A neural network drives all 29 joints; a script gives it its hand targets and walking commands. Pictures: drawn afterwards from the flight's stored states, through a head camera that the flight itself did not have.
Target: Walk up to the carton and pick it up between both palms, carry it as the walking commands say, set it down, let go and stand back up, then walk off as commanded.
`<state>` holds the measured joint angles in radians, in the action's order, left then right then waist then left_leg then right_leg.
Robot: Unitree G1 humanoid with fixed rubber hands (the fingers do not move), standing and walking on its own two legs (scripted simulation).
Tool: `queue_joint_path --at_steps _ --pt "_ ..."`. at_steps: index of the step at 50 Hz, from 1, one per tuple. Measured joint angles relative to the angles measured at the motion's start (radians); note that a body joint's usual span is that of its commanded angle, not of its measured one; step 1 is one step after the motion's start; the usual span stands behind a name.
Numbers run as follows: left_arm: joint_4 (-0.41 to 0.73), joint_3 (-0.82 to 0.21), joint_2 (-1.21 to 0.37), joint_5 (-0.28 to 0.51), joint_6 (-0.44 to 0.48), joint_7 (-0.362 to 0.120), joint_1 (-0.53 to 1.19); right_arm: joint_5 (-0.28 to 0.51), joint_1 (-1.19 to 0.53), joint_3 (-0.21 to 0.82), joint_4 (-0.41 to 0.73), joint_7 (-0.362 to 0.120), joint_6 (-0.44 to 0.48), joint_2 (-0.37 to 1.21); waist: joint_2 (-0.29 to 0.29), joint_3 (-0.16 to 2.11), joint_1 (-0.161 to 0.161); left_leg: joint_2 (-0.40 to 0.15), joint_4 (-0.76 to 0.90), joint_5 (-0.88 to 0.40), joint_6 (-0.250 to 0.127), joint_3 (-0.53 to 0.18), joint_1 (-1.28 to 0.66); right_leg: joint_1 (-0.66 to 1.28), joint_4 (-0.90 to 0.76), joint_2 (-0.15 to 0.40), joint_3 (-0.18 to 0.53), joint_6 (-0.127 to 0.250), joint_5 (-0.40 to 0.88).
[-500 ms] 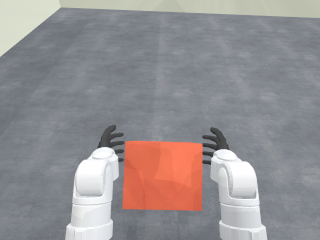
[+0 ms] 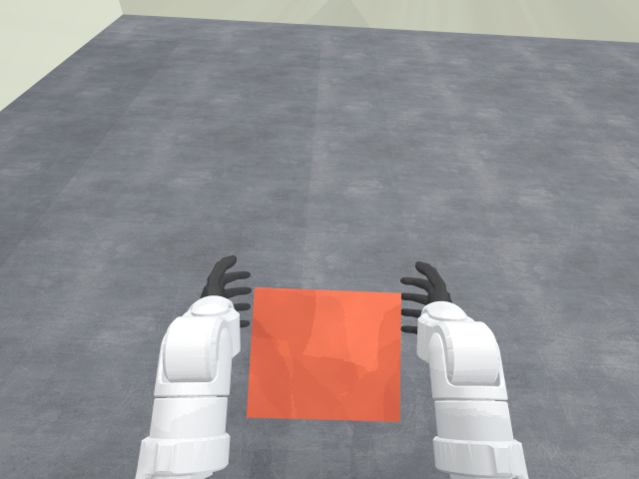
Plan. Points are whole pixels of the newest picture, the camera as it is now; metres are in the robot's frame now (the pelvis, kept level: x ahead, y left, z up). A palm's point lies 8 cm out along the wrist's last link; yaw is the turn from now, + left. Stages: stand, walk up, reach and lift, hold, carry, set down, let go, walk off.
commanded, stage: carry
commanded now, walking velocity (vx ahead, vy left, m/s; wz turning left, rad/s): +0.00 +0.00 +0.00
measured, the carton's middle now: (322, 342) +0.32 +0.00 -0.05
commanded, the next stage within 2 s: hold in 0.92 s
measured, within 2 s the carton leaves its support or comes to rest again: neither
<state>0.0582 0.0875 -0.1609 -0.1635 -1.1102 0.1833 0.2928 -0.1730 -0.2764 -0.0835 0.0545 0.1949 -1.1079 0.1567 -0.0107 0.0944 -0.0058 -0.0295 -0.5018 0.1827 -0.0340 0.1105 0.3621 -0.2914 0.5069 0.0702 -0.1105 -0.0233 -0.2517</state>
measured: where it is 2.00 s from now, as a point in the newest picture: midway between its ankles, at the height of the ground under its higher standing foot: outside the picture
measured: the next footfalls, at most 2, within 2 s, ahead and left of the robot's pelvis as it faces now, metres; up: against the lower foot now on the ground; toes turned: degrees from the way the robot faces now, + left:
none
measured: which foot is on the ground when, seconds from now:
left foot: down 0.00-1.00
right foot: down 0.00-1.00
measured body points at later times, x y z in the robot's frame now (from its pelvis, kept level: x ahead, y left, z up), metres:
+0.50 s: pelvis +0.02 +0.00 +0.00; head +0.01 +0.00 +0.45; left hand +0.32 +0.14 +0.04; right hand +0.32 -0.14 +0.04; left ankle +0.05 +0.10 -0.74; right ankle +0.00 -0.13 -0.74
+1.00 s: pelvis +0.01 -0.01 +0.01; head +0.01 +0.00 +0.46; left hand +0.31 +0.13 +0.03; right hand +0.31 -0.15 +0.03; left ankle +0.05 +0.10 -0.74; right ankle +0.00 -0.14 -0.73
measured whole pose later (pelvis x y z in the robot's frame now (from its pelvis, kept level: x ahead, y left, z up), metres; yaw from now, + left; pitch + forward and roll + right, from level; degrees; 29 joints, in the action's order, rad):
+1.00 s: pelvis +0.01 -0.01 +0.01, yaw +1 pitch -2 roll +0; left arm -0.16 0.11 -0.15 -0.23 -0.76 0.09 0.23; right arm -0.23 -0.21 -0.10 -0.18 0.09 -0.78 0.14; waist -0.02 -0.02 0.02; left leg -0.01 -0.43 0.17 -0.01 0.07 0.22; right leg -0.14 0.44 0.04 -0.05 -0.02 -0.24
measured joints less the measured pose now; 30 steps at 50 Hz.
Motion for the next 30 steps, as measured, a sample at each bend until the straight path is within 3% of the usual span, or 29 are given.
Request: queue_joint_path --at_steps 5,13,30 --pt "-0.104 0.028 -0.005 -0.026 0.08 -0.021 0.018 -0.022 -0.017 -0.025 -0.107 -0.019 0.081 0.004 -0.004 -0.006 0.001 0.002 0.001 0.002 0.0 -0.001 -0.007 0.007 0.001 0.002 -0.002 0.0 -0.004" --pt "-0.173 0.039 -0.001 -0.033 0.196 -0.047 0.003 -0.029 -0.002 -0.036 -0.174 -0.043 0.191 0.0 -0.004 -0.02 0.002 0.002 0.001 0.01 0.001 -0.004 -0.013 0.016 -0.002 0.002 -0.004 -0.001 -0.011" --pt "-0.164 0.019 0.012 -0.019 0.27 -0.064 -0.049 -0.011 0.057 -0.009 -0.157 -0.057 0.255 -0.013 0.004 -0.02 0.003 -0.001 -0.007 0.03 0.007 -0.006 -0.027 0.032 -0.001 -0.001 -0.006 0.001 -0.029"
